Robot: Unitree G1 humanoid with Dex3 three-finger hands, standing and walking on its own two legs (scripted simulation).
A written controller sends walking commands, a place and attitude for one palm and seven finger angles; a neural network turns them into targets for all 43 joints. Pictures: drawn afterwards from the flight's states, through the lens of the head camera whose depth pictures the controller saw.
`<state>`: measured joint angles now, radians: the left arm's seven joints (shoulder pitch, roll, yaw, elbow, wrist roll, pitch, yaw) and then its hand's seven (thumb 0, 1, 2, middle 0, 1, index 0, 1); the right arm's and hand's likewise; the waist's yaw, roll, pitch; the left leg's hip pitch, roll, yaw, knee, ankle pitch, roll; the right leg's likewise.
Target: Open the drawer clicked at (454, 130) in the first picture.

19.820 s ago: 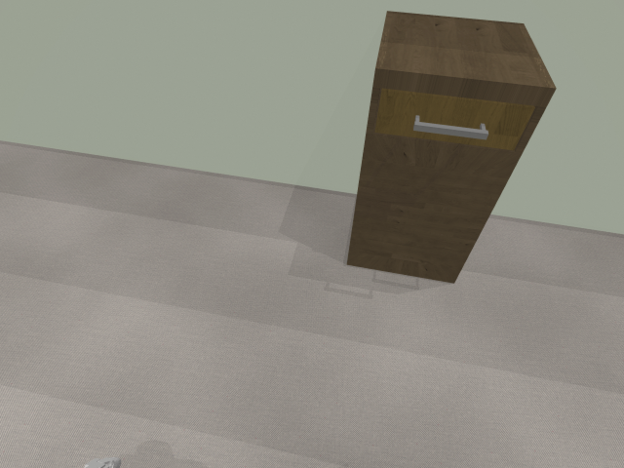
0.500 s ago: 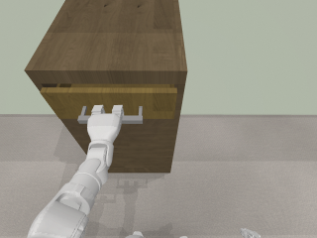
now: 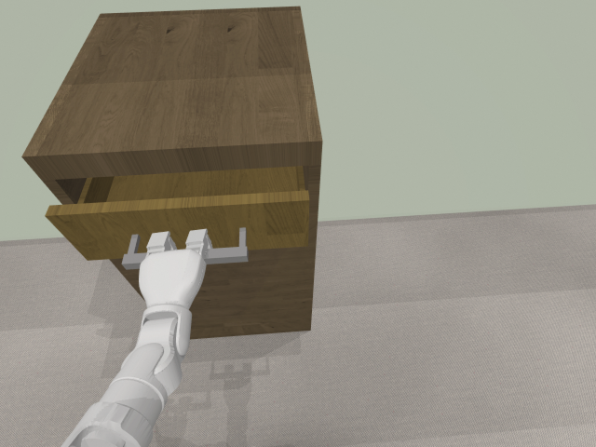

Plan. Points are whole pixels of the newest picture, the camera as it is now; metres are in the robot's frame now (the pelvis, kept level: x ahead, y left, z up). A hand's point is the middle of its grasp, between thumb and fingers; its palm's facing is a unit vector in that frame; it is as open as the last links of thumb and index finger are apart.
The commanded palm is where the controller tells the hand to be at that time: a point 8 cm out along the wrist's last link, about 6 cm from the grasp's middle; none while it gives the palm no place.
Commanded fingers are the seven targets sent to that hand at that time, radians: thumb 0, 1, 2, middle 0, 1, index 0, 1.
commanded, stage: pull the drawer open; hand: left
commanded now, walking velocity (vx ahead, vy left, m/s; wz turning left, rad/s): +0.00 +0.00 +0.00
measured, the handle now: (188, 247) +0.42 +0.18 -0.02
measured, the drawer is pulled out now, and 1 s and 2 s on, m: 0.07 0.29 0.30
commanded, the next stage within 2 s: open the thumb to release the handle in 1.20 s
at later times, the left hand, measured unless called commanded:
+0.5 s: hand (178, 374) +0.23 +0.16 -0.04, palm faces +0.02 -0.14 -0.99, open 5.7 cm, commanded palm +0.19 +0.16 +0.02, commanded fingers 0.00 0.90 0.90 -0.40 -1.35 -0.40 -1.35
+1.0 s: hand out of the picture +0.13 +0.16 -0.03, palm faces -0.04 -0.17 -0.99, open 5.8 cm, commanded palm +0.07 +0.16 +0.02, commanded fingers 0.00 0.90 0.90 -0.40 -1.35 -0.40 -1.35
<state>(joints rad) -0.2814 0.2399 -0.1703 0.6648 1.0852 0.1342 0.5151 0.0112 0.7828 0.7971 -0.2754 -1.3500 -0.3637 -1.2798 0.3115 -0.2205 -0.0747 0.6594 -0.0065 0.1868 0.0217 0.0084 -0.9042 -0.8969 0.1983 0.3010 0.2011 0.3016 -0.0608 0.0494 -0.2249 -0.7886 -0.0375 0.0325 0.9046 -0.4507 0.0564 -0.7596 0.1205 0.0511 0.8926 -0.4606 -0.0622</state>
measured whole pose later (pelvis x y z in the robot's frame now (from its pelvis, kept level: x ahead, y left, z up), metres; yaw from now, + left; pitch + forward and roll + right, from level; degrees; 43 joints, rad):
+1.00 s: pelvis -0.01 -0.02 -0.03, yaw +1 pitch +16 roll +2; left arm 0.66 0.25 -0.18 -0.13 1.13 -0.04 0.52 0.04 0.75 0.77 -0.25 -1.33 -0.38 -1.28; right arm 0.17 -0.23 0.00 0.46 -0.06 0.12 0.10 0.01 -0.90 -0.90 0.20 0.30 0.20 0.30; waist 0.05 0.04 -0.24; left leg -0.82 -0.05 0.03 1.07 -0.53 0.02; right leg -0.81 0.11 0.03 1.11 -0.57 -0.10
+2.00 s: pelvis -0.02 -0.03 -0.03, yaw +4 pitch +17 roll +2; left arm 0.55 0.28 -0.13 -0.04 1.12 -0.08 0.56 0.00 -0.45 0.31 -0.27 -1.21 -0.32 -1.20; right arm 0.14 -0.23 -0.02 0.48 -0.06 0.12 0.05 0.01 -0.90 -0.90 0.20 0.30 0.20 0.30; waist 0.07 0.05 -0.23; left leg -0.88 -0.06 -0.01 1.10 -0.51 0.01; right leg -0.86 0.10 -0.01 1.13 -0.56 -0.11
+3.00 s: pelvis -0.02 +0.00 +0.01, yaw +1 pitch +8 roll +0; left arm 0.60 0.32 -0.24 -0.32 1.03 0.06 0.37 0.00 -0.49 0.30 -0.36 -1.23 -0.38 -1.22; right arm 0.15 -0.22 0.00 0.46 -0.03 0.13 0.10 0.01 -0.90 -0.90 0.20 0.30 0.20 0.30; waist 0.09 0.09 -0.17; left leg -0.57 -0.06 0.02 0.88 -0.44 0.06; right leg -0.55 0.10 0.04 0.89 -0.47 -0.06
